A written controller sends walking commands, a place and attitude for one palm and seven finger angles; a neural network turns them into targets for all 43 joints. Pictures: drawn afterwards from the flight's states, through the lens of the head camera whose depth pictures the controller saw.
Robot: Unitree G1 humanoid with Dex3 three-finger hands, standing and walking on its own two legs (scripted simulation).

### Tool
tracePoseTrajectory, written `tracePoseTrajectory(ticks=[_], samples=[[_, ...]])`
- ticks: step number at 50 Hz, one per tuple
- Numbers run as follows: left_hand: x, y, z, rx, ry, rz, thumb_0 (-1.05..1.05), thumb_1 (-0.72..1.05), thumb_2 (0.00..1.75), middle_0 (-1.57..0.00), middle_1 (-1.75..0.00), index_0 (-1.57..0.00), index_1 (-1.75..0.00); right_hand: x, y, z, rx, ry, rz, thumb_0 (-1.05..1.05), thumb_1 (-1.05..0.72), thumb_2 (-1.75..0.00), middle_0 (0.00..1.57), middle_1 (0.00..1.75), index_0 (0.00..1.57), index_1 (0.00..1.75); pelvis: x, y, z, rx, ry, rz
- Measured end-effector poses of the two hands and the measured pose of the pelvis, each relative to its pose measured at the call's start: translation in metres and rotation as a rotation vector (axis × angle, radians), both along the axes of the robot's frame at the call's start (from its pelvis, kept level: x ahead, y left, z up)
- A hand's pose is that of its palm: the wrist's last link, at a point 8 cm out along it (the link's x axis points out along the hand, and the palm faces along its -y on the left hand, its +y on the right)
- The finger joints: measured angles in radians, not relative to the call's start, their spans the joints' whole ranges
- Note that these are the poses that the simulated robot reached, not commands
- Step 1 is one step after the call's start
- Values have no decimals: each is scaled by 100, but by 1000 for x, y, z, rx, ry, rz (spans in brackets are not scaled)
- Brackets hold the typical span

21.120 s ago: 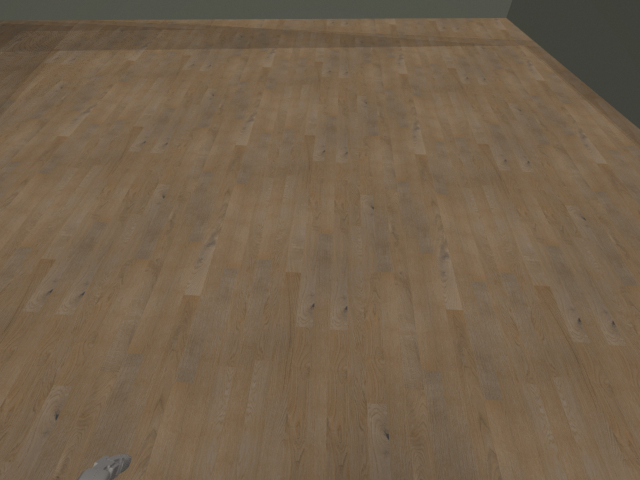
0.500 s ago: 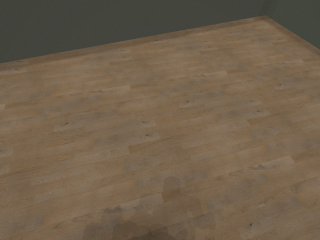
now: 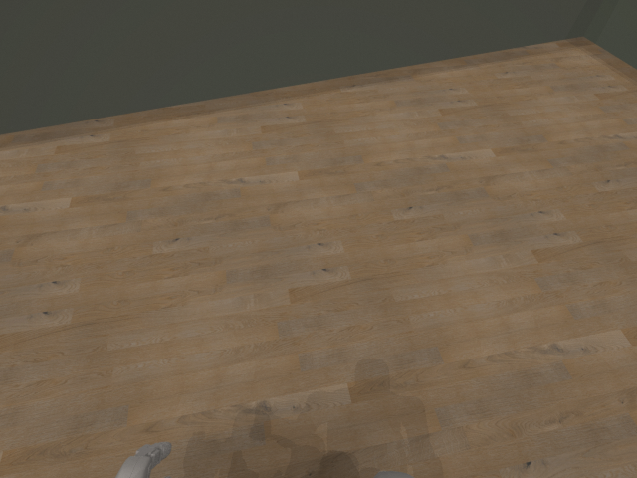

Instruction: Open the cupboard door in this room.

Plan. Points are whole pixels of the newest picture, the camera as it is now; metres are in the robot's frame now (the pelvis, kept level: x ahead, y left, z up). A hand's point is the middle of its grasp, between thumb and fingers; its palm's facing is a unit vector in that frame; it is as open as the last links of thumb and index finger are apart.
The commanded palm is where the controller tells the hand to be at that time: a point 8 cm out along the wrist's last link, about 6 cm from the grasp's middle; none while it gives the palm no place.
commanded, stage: turn or walk to find it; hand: left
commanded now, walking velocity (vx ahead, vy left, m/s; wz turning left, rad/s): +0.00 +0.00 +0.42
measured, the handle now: out of the picture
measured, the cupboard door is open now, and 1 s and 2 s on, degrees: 0 0 0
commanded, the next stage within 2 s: none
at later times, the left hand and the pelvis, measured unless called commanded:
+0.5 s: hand out of the picture -0.04 +0.14 -0.16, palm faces +0.28 -0.92 -0.27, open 7.4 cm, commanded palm none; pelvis -0.02 -0.05 +0.00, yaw +14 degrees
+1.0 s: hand out of the picture -0.07 +0.21 -0.17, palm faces +0.46 -0.85 -0.24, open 7.4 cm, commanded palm none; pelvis -0.05 -0.01 +0.00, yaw +26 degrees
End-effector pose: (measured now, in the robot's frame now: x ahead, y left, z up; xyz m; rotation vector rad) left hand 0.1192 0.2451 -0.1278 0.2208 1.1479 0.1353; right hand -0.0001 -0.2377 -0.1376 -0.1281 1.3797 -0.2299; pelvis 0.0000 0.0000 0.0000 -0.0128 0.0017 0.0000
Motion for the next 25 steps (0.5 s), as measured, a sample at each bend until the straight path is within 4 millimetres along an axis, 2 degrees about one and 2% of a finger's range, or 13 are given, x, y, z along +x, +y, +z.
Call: tracePoseTrajectory(ticks=[5, 8, 13, 17, 21, 25], samples=[[-3, -29, 5, 19, -61, 17, 1, 91, 90, -20, -30, -20, -30, -17, -27, -19, 35, 49, 13, 0, -91, -89, 21, 30, 21, 30, -8, -26, -9, 30, 14, 45], [-23, -44, 10, 32, -59, 38, 1, 91, 90, -20, -30, -20, -30, -14, -44, -25, 45, 51, 32, 0, -91, -89, 20, 30, 20, 30, -14, -39, -9, 32, -2, 76], [-69, -57, 16, 38, 3, 124, 1, 91, 90, -20, -30, -20, -30, 6, -65, -22, 46, 30, 92, 0, -91, -89, 20, 30, 20, 30, -17, -52, -2, 53, -13, 130], [-105, -63, 14, 31, 45, 200, 1, 91, 90, -20, -30, -20, -30, 24, -74, -20, 36, 27, 154, 0, -91, -90, 20, 30, 20, 30, -18, -58, 0, 56, -13, 174], [-142, -63, 9, 25, 95, 278, 1, 91, 90, -21, -30, -20, -30, 46, -73, -17, 20, 25, 226, 0, -91, -90, 20, 30, 20, 30, -20, -58, 0, 56, -6, 214], [-182, -61, 2, 7, 159, 346, 1, 91, 90, -21, -30, -20, -30, 77, -60, -12, 5, -5, 306, 0, -92, -90, 20, 30, 20, 30, -23, -53, -1, 53, 0, 253]])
